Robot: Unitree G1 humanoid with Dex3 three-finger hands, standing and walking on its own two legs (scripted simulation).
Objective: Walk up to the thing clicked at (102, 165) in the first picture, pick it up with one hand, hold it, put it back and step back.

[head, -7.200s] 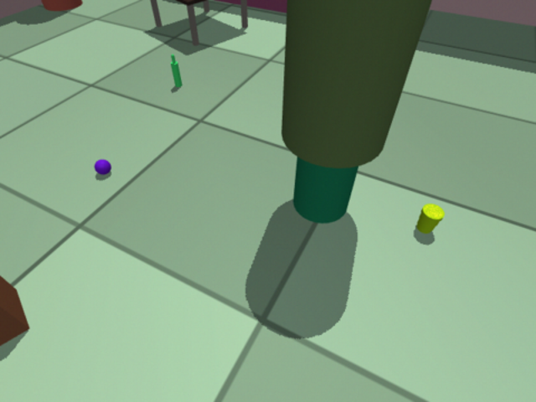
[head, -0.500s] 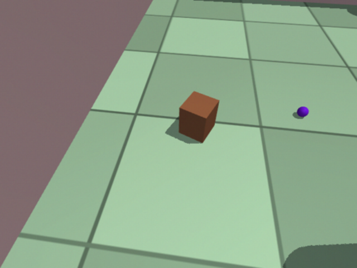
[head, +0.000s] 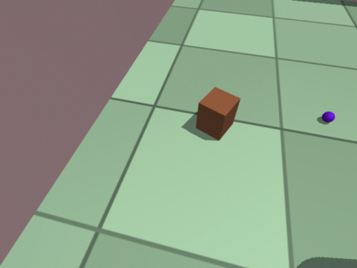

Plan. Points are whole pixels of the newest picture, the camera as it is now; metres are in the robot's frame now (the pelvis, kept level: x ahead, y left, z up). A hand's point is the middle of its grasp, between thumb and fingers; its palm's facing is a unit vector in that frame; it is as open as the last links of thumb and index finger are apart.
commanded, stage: walk up
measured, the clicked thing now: (328, 117) +1.27 -1.13 -0.73
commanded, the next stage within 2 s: stand in 0.84 s
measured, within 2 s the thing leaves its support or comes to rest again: neither
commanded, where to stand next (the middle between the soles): +0.04 +0.02 m, yaw +2 degrees
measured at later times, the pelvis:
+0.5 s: pelvis +0.01 +0.00 +0.00, yaw +5 degrees
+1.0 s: pelvis +0.00 +0.00 +0.01, yaw +4 degrees
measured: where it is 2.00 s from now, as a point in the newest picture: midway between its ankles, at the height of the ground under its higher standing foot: outside the picture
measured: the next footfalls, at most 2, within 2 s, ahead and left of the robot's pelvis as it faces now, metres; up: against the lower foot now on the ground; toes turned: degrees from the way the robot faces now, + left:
none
